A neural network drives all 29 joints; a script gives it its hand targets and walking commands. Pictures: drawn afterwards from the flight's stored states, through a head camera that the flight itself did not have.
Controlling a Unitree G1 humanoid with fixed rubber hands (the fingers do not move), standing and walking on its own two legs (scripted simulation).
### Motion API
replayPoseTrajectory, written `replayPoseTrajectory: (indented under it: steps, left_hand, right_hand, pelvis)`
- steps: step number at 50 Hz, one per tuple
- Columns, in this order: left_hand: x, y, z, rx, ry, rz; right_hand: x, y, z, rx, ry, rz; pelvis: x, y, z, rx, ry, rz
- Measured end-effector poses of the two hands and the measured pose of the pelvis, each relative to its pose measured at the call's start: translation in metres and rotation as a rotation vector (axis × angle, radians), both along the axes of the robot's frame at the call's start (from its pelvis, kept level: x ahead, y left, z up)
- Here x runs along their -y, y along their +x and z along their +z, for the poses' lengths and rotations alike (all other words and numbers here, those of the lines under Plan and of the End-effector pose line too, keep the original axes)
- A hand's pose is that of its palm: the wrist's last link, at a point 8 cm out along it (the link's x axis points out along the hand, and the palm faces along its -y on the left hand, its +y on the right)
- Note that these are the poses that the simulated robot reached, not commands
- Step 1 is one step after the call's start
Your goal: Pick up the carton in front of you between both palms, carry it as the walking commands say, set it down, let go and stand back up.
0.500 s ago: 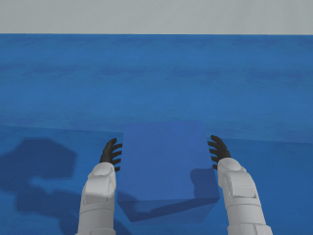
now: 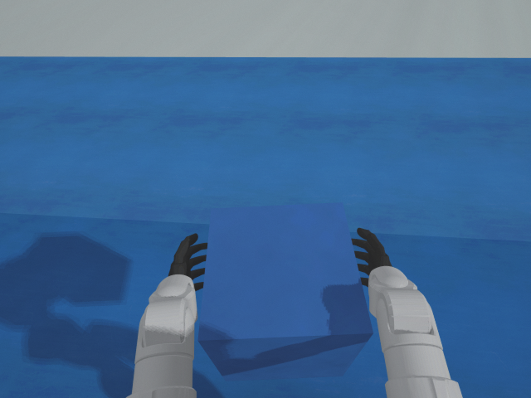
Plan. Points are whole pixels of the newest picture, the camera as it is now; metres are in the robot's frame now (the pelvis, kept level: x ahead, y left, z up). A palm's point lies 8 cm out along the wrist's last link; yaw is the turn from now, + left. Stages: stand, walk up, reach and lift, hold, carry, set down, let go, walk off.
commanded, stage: carry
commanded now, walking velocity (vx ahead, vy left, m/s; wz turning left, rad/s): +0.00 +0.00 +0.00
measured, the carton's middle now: (280, 297) +0.29 +0.00 -0.03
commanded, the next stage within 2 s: hold in 0.02 s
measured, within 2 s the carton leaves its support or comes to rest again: neither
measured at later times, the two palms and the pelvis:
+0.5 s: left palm (191, 265) +0.31 +0.14 +0.04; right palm (389, 293) +0.25 -0.16 +0.04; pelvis -0.02 +0.06 +0.00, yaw -11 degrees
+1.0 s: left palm (208, 302) +0.35 +0.15 -0.16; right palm (351, 310) +0.32 -0.15 -0.17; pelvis -0.05 +0.07 -0.09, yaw -10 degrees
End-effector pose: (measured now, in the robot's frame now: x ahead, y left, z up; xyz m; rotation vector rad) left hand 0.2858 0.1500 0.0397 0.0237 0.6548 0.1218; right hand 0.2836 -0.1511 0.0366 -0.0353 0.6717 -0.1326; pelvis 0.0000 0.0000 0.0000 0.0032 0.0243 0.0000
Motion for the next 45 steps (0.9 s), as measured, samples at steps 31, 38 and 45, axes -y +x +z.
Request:
replayPoseTrajectory:
  steps: [31,38,45]
  left_hand:
    - [0.009,0.04,-0.018,-0.045,-0.065,-0.124]
    - [0.007,0.054,-0.073,-0.059,-0.04,-0.115]
    - [0.002,0.06,-0.157,-0.041,-0.017,-0.086]
  right_hand:
    - [0.004,-0.012,-0.018,-0.036,0.025,-0.171]
    - [0.004,0.009,-0.073,-0.056,0.002,-0.127]
    - [0.001,0.028,-0.158,-0.043,-0.006,-0.084]
  pelvis:
    - [-0.071,-0.024,-0.006,0.122,-0.015,-0.197]
    - [-0.079,-0.037,-0.021,-0.047,0.003,-0.196]
    - [-0.076,-0.047,-0.053,-0.293,0.028,-0.18]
